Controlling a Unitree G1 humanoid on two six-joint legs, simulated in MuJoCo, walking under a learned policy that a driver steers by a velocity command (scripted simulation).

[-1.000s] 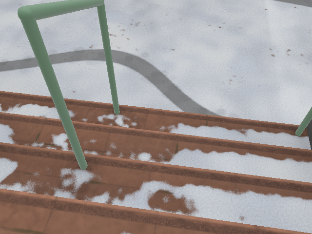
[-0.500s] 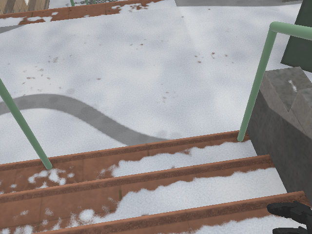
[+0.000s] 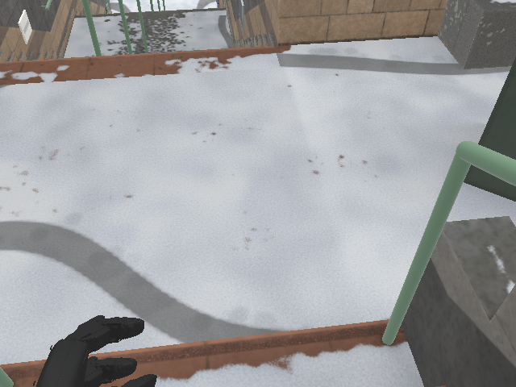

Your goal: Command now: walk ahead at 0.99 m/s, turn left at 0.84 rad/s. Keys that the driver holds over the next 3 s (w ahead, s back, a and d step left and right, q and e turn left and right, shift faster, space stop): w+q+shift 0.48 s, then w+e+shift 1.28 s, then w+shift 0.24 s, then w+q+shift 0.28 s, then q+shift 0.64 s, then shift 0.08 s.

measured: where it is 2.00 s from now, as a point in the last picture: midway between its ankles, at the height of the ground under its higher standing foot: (162, 221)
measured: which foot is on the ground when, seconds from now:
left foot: down 0.00-0.02, up 0.04-0.48, down 0.50-0.90, up 0.92-1.00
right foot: up 0.00-0.02, down 0.04-0.48, up 0.50-0.90, down 0.92-1.00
